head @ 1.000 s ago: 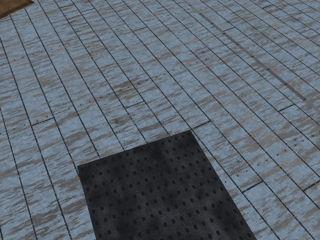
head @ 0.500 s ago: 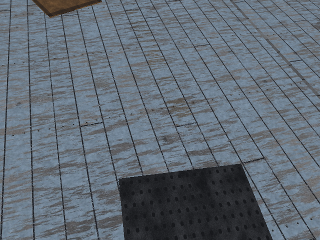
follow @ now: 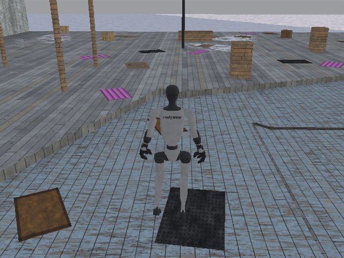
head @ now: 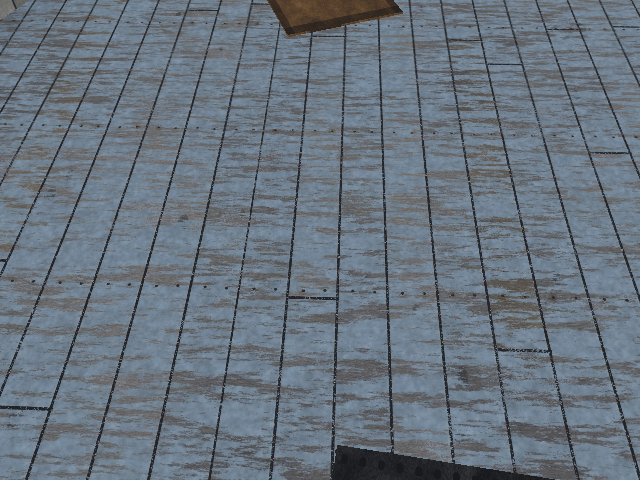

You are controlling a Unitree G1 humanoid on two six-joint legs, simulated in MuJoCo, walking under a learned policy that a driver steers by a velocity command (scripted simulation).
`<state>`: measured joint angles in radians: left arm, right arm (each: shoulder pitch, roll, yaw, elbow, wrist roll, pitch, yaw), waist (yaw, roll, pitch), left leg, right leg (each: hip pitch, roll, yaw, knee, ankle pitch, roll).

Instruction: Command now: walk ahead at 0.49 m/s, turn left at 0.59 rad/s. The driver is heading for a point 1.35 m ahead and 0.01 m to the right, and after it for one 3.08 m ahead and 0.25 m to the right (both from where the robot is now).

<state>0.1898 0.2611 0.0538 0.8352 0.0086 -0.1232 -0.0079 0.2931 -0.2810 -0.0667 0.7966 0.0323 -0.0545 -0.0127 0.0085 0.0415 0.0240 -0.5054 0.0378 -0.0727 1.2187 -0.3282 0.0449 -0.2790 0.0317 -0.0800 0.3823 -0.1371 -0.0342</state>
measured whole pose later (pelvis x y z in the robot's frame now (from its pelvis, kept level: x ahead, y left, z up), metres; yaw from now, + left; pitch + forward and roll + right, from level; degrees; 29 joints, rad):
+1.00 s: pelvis +0.56 +0.11 -0.02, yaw +16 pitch +2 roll +0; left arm 0.11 0.27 0.05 0.78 -0.01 -0.10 -0.05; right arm 0.36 -0.28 -0.05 0.84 0.02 -0.07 0.00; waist -0.02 0.01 0.02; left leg -0.24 -0.02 -0.06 1.07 -0.47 0.03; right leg -0.47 0.02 -0.05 0.57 -0.14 -0.06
